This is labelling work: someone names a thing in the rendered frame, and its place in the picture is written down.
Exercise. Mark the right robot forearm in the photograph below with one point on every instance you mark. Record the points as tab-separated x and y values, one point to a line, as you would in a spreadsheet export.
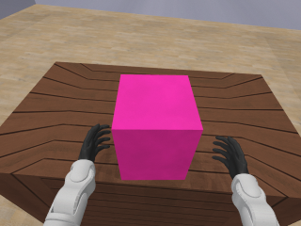
250	200

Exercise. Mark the left robot forearm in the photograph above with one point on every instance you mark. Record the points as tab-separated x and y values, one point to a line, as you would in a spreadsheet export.
70	202

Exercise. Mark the carton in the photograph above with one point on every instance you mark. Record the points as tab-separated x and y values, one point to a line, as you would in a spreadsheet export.
156	126

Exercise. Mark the robot right hand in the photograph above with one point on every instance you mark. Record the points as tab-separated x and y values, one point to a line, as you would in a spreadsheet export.
235	158

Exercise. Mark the pedestal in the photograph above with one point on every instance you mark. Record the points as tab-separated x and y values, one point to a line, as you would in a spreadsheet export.
43	137

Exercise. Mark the robot left hand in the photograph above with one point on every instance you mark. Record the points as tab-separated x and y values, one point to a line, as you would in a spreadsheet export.
90	146

